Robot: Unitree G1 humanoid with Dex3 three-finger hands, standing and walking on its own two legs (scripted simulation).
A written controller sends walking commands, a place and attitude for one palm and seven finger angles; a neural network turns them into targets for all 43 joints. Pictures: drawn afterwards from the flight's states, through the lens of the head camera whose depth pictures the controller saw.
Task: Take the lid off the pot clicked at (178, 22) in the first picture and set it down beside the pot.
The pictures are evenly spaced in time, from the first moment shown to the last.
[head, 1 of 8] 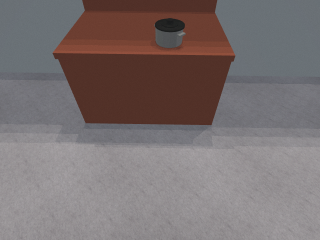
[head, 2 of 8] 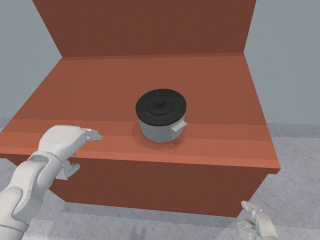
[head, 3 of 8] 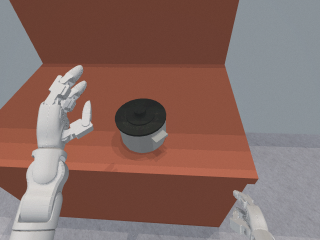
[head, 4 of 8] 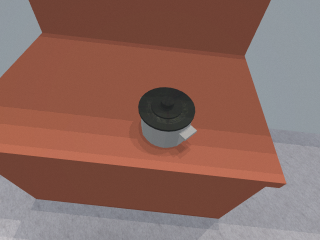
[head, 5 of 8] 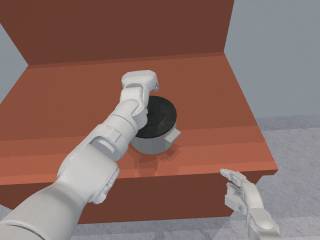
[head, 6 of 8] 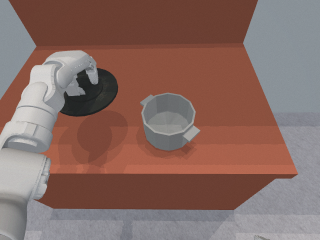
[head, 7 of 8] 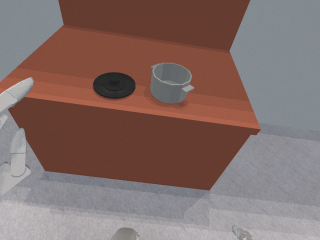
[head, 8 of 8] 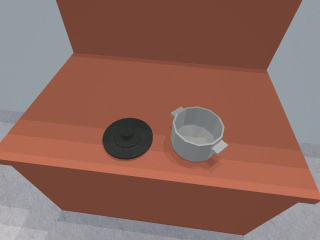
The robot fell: no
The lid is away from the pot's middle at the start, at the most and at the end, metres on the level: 0.00 0.25 0.24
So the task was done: yes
